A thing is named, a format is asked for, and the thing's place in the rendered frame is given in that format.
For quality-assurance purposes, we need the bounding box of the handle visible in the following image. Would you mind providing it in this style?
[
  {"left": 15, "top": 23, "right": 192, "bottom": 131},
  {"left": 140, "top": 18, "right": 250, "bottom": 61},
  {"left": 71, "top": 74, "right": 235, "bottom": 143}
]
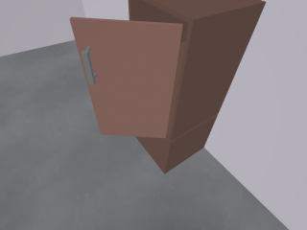
[{"left": 81, "top": 46, "right": 97, "bottom": 85}]

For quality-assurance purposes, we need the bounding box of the cupboard door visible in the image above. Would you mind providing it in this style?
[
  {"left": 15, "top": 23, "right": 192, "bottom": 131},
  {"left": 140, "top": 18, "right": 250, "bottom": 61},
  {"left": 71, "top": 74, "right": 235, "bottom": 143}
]
[{"left": 69, "top": 16, "right": 183, "bottom": 138}]

